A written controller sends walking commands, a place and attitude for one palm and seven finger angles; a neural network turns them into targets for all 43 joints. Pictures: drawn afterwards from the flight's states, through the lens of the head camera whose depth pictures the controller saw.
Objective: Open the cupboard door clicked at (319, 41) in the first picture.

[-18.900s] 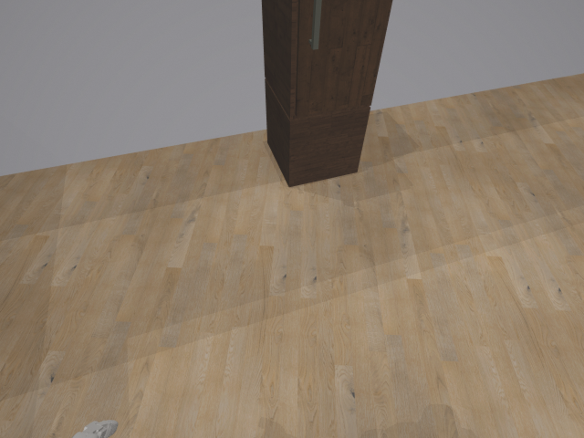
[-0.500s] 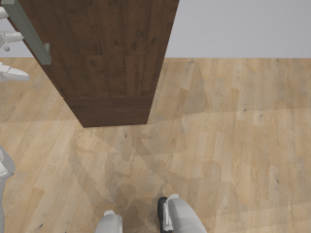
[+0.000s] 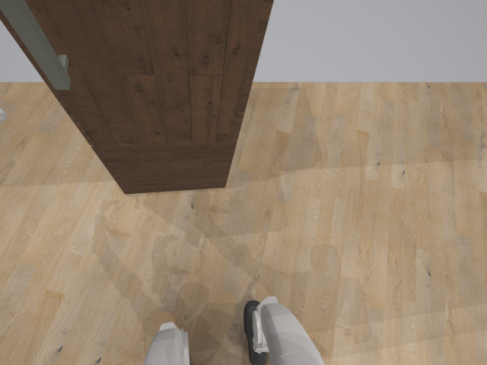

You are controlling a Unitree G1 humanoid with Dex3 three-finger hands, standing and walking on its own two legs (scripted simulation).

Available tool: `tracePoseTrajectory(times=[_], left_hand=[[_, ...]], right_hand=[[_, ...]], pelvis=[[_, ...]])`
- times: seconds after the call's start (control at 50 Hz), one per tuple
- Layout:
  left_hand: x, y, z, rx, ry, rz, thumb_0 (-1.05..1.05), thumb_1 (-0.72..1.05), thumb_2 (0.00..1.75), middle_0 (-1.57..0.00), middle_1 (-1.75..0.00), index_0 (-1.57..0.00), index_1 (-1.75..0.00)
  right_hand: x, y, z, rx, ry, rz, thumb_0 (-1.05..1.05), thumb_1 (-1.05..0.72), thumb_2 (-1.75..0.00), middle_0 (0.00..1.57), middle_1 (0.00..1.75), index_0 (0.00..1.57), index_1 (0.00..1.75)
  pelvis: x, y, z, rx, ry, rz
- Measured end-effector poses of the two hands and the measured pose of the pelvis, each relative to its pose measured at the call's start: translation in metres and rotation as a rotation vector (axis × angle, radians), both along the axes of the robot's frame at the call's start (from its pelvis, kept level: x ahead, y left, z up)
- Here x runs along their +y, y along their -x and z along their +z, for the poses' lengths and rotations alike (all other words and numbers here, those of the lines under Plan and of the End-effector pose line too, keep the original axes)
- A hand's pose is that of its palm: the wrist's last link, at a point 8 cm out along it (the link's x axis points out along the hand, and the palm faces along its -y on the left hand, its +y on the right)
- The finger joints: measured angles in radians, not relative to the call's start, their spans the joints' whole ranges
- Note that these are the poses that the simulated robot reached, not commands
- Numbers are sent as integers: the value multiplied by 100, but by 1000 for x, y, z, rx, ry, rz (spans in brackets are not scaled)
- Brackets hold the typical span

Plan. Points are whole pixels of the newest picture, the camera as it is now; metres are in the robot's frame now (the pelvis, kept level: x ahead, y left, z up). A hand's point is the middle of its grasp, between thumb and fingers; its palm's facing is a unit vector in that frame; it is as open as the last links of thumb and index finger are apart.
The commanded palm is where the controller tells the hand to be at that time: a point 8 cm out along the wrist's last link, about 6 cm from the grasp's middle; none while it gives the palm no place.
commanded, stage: move the hooked fingers beside the handle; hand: left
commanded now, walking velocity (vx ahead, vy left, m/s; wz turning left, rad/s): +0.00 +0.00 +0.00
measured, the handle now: (38, 31) +0.58 +0.23 +0.09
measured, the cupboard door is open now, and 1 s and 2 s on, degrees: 0 0 0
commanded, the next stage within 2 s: slide the fingers in behind the handle in 0.70 s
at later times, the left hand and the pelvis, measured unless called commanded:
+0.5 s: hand out of the picture +0.53 +0.30 +0.09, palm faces +0.02 -1.00 -0.02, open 13.9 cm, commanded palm +0.51 +0.34 +0.09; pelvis +0.00 +0.00 +0.00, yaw -1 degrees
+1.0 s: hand out of the picture +0.52 +0.29 +0.09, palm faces -0.01 -1.00 -0.02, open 14.0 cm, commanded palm +0.51 +0.32 +0.09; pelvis +0.01 +0.00 +0.00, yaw +0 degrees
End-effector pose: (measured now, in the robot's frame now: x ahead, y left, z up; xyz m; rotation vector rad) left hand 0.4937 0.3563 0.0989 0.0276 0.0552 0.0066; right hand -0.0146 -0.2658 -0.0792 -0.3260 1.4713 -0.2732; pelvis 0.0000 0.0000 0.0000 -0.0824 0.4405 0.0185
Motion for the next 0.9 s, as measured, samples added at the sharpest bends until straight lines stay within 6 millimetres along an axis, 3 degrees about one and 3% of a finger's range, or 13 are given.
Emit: tracePoseTrajectory(times=[0.3, 0.52, 0.66, 0.9], left_hand=[[-12, -12, -5, 1, 5, -8, -1, -50, 30, -30, -120, -30, -120], [-3, -10, -2, 13, 4, 10, -1, -50, 30, -30, -120, -30, -120], [1, -6, -5, 13, 0, -1, -1, -50, 30, -30, -120, -30, -120], [-10, -8, -6, 6, 9, -11, -1, -50, 30, -30, -120, -30, -120]], right_hand=[[4, 6, -2, -5, 3, -13, 0, -90, -90, 20, 30, 20, 30], [8, 11, -2, 12, -20, -31, 0, -90, -90, 20, 30, 20, 30], [3, 5, -2, 23, -8, -12, 0, -90, -90, 20, 30, 20, 30], [0, -12, 1, -26, 1, 1, 0, -90, -90, 20, 30, 20, 30]], pelvis=[[0, 4, -3, 12, 5, -2], [0, 0, -2, 14, 3, -11], [0, -1, -3, 16, 4, -3], [0, -5, 0, 7, 5, -1]])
